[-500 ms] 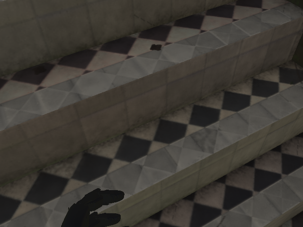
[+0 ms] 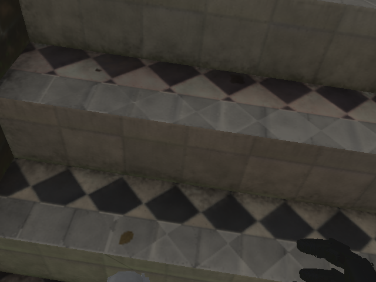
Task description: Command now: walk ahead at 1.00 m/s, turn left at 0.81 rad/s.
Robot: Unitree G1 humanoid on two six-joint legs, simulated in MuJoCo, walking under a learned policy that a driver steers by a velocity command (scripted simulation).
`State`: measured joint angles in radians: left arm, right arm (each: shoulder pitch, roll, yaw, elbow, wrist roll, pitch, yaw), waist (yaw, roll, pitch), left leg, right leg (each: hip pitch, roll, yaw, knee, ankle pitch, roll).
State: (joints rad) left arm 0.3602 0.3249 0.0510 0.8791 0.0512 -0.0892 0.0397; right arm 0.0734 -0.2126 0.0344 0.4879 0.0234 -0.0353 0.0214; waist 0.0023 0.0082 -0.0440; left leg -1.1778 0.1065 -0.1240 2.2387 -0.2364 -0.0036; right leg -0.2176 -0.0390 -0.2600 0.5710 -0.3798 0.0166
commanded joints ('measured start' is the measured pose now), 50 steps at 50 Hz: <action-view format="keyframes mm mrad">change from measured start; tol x64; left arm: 1 -57 -25 -39 -68 14 -46 -8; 50 -223 108 26 -493 -11 115 -120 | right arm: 1 -84 53 45 -88 19 9 -9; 10 -413 77 142 -204 3 -26 53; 14 512 -319 -97 136 -81 9 -62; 40 -321 -58 -27 -361 -91 -17 -65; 43 674 -73 -81 45 -58 -14 -9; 50 30 -314 -116 100 -25 37 -117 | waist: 1 -12 34 84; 14 -279 136 -598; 35 301 162 -204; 39 65 -596 151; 43 -422 464 80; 50 194 252 -133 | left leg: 1 -285 20 -89 125 46 30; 10 510 41 377 -873 -300 47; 14 1458 359 -884 -1617 -610 254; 20 646 280 -13 -1573 -149 -12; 35 1371 215 394 -1550 1966 65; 38 878 -149 288 -472 -247 -98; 41 829 -55 -194 -532 -767 7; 44 1278 113 -49 -1876 188 150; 50 1187 53 220 -2179 2839 -125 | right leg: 1 92 -361 313 -337 122 -224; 9 -35 -347 206 -703 246 -218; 12 -82 -298 303 -22 1695 -167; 14 -430 -50 407 826 440 14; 26 -1026 140 304 2091 199 -70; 35 -286 229 67 630 -569 -167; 38 -200 97 392 -96 663 -383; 43 -1322 339 409 1184 25 72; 50 -429 429 -146 1013 -203 -73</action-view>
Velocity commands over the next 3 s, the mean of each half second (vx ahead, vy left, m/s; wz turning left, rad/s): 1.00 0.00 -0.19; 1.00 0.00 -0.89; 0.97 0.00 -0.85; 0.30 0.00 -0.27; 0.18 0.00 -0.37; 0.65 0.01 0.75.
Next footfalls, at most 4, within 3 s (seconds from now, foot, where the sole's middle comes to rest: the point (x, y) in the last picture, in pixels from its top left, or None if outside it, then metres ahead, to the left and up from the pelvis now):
0.20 left None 0.22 0.28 -0.53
0.68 right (120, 273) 0.37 0.16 -0.33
0.98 left None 0.20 0.39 -0.45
1.10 right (146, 239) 0.45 0.11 -0.31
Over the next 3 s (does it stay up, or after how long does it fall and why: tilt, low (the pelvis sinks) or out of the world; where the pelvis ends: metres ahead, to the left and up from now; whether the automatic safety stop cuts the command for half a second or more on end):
stays up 0.37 -0.52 0.43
